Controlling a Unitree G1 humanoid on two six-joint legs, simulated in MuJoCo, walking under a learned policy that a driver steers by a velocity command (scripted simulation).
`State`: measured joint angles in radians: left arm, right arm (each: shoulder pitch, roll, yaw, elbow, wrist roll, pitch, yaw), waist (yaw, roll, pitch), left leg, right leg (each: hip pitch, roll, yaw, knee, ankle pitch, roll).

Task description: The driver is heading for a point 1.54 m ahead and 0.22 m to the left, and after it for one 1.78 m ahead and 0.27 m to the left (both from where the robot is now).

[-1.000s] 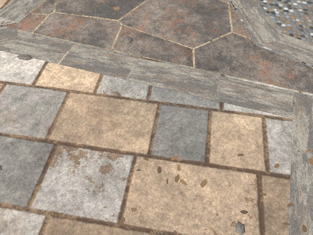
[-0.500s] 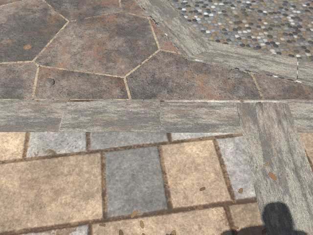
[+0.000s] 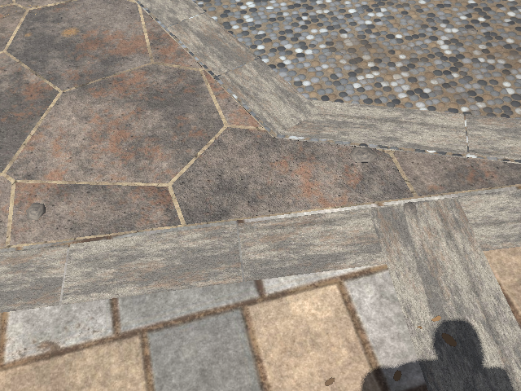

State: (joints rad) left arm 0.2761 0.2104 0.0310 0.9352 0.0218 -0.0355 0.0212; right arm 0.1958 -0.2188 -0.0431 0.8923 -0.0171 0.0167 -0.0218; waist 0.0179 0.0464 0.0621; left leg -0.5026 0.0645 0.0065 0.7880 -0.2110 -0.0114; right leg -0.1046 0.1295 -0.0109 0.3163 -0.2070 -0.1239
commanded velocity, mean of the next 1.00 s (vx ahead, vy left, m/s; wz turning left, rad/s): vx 0.02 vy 0.00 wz -0.03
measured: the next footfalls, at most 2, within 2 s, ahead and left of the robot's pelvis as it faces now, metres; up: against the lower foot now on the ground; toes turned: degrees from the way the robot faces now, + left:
left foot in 0.10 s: +0.10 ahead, +0.13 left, +0.00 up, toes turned +1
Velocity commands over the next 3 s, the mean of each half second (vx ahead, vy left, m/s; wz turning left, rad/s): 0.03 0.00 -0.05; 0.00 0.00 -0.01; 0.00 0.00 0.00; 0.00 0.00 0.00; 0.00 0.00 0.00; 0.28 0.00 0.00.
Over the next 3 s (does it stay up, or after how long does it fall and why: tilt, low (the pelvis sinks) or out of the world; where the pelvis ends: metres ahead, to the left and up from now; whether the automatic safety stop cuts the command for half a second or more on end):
stays up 0.19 0.08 -0.02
